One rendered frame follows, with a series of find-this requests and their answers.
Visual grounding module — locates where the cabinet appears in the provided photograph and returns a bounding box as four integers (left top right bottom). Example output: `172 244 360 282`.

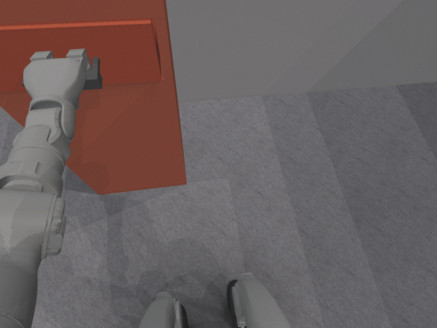
0 0 187 195

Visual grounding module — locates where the left robot hand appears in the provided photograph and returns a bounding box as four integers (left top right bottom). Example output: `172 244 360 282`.
23 49 92 109

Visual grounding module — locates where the handle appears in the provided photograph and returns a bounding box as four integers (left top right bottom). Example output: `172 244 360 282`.
22 57 102 90

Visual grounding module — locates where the robot right foot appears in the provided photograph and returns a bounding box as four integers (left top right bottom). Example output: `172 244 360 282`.
227 279 246 328

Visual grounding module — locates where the left robot thigh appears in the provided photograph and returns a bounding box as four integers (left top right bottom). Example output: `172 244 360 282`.
139 298 183 328

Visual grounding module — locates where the left robot upper arm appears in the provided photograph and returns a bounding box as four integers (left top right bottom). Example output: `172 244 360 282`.
0 189 67 328

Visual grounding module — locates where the drawer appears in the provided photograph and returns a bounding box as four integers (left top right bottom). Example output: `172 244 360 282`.
0 18 162 92

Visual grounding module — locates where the left robot forearm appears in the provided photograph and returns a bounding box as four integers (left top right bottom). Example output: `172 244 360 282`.
0 95 76 197

